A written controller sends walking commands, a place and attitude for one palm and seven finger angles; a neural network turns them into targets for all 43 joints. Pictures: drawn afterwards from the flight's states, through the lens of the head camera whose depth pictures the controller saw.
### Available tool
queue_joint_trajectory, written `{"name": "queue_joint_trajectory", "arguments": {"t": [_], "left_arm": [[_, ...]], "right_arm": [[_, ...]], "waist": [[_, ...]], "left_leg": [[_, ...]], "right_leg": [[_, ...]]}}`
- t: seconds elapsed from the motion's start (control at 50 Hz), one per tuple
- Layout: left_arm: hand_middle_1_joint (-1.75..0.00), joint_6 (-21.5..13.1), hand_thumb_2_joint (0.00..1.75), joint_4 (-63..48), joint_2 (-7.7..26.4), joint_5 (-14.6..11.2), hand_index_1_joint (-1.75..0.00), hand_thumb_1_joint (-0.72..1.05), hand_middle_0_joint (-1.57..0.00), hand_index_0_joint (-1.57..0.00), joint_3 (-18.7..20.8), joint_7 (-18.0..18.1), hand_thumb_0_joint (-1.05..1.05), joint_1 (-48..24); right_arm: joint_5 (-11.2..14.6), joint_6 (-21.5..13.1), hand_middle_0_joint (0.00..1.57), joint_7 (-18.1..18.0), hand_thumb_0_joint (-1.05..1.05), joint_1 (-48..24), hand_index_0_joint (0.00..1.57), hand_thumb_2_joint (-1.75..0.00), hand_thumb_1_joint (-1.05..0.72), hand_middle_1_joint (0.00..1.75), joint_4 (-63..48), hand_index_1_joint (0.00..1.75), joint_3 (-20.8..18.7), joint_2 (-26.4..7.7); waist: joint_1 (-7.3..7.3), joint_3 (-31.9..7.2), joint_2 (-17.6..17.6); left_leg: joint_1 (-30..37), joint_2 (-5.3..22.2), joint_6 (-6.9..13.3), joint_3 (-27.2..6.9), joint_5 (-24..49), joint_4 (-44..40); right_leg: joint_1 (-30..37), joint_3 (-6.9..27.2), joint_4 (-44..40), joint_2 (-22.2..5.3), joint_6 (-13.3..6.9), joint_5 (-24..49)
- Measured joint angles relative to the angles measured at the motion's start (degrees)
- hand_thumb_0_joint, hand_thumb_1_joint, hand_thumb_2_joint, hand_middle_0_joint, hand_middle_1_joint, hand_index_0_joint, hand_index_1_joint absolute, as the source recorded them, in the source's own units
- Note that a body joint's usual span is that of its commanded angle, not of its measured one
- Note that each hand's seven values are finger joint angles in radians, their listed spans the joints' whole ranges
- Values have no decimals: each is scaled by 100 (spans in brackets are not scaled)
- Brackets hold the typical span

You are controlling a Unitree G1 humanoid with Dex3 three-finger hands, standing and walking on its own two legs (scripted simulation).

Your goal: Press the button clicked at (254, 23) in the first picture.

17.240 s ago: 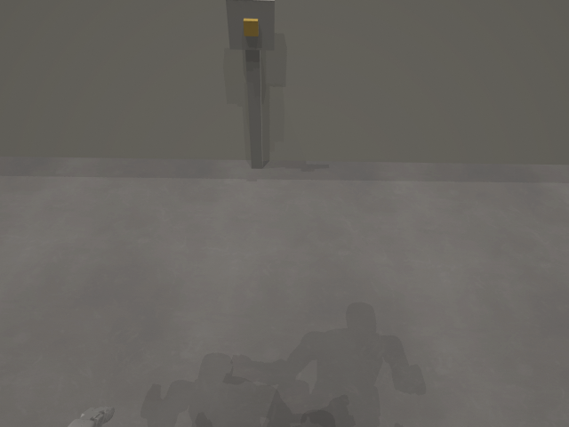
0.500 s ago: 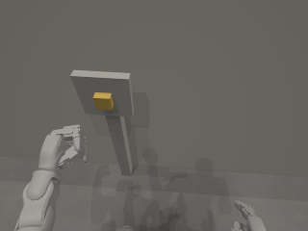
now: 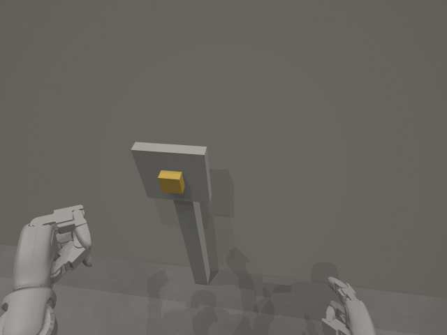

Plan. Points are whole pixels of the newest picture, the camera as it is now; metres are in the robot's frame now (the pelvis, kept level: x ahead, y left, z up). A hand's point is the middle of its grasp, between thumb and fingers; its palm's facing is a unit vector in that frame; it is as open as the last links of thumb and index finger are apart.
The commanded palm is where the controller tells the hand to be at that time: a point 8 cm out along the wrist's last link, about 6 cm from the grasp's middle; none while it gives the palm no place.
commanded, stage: draw the hand back to the body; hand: left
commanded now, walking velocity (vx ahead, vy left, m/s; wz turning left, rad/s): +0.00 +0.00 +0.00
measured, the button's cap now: (172, 181) +0.48 +0.19 -0.03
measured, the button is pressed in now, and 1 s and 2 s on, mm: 0 0 0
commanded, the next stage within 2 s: step back with the hand held close in 0.48 s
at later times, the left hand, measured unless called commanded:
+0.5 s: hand (64, 262) +0.17 +0.23 +0.16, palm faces +0.42 -0.83 -0.38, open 3.1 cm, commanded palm +0.12 +0.27 +0.18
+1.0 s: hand (47, 267) +0.15 +0.24 +0.16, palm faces +0.29 -0.81 -0.51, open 3.1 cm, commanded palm +0.09 +0.29 +0.18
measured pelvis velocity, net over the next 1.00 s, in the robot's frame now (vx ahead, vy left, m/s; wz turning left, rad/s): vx -0.04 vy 0.01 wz -0.02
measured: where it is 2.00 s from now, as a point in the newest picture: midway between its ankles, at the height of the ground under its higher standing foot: outside the picture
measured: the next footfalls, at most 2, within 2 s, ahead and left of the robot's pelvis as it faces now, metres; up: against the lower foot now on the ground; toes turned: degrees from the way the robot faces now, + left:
left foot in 1.68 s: -0.07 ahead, +0.13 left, +0.00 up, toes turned +4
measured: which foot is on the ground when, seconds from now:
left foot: down 0.00-1.00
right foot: down 0.00-1.00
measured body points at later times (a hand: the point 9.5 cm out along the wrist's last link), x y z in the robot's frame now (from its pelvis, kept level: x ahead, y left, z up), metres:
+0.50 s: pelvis -0.01 -0.01 +0.00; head -0.03 -0.04 +0.45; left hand +0.14 +0.27 +0.18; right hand +0.18 -0.23 -0.08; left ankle -0.01 +0.10 -0.74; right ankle -0.05 -0.10 -0.74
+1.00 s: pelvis -0.04 +0.01 +0.00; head -0.02 +0.00 +0.45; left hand +0.13 +0.28 +0.19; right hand +0.13 -0.24 -0.09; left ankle -0.01 +0.10 -0.74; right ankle -0.05 -0.10 -0.74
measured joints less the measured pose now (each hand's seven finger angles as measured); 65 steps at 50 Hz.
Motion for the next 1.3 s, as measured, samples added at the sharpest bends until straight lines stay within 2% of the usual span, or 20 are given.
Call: {"name": "queue_joint_trajectory", "arguments": {"t": [0.18,0.28,0.42,0.52,0.62,0.74,0.82,0.88,0.98,1.04,1.22,1.3], "left_arm": [[-150,-30,90,-659,126,6,-150,90,-130,-130,434,-60,2,533],[-150,-197,90,-925,161,1,-150,90,-130,-130,653,-55,2,673],[-150,-204,90,-575,-39,11,-150,90,-130,-130,563,-79,1,568],[-150,-214,90,-629,-22,31,-150,89,-130,-130,482,-63,2,561],[-150,-337,90,-698,43,17,-150,89,-130,-130,539,-54,2,551],[-150,-596,90,-534,86,92,-150,89,-130,-131,815,-71,1,548],[-150,-588,90,-637,78,107,-150,90,-130,-130,722,-87,1,771],[-150,-581,90,-872,194,104,-150,89,-130,-130,689,-96,2,967],[-150,-672,90,-1244,521,65,-150,89,-130,-130,927,-42,2,1147],[-150,-730,90,-1288,591,49,-150,89,-130,-130,1062,12,2,1160],[-150,-753,90,-1109,313,158,-150,89,-130,-130,887,90,1,1119],[-150,-823,90,-1228,313,265,-150,89,-130,-130,883,111,2,1050]], "right_arm": [[-42,-65,21,74,1,51,20,-90,-90,30,107,30,-123,-51],[-47,-133,21,69,1,54,20,-90,-90,30,166,30,-181,-74],[-59,-99,21,31,1,17,20,-90,-90,30,203,30,-219,-63],[-71,-199,21,-10,1,62,20,-90,-90,30,257,30,-212,-50],[-71,-264,21,-25,1,59,20,-90,-90,30,294,30,-224,-42],[-93,101,21,70,1,-59,20,-90,-90,30,136,30,-272,-115],[-77,305,21,64,1,-102,20,-90,-90,30,12,30,-352,-176],[-59,425,21,34,1,-87,20,-90,-90,30,-73,30,-406,-183],[-30,536,20,5,1,-53,20,-90,-90,30,-155,30,-431,-117],[-24,546,20,6,1,-66,20,-90,-90,30,-173,30,-415,-74],[-51,398,21,4,1,-69,20,-90,-90,30,-204,30,-308,-17],[-106,284,21,-17,1,1,20,-90,-90,30,-211,30,-277,-6]], "waist": [[83,47,73],[118,61,115],[112,184,104],[106,217,54],[76,238,67],[-128,191,136],[-234,297,89],[-279,369,24],[-300,399,-93],[-303,360,-112],[-292,268,-118],[-278,320,-171]], "left_leg": [[294,26,-35,2,70,-237],[358,45,-53,-10,100,-272],[409,68,-78,-26,204,-349],[431,103,-104,-40,235,-355],[469,129,-115,-34,262,-380],[16,191,-95,-67,285,-223],[-153,128,-33,19,383,-293],[-263,79,13,73,432,-296],[-429,28,68,115,470,-205],[-521,19,97,130,499,-141],[-856,39,186,86,645,70],[-1027,39,211,-3,696,202]], "right_leg": [[310,7,-284,41,-26,97],[379,-3,-327,63,-46,128],[407,-18,-353,89,-81,197],[443,-29,-386,126,-112,238],[491,-20,-448,154,-123,291],[147,-47,-520,213,-91,437],[-123,26,-419,139,-33,474],[-300,70,-298,80,7,470],[-527,104,-86,17,54,456],[-628,116,-7,1,78,484],[-892,63,94,12,121,682],[-1017,69,203,74,157,695]]}}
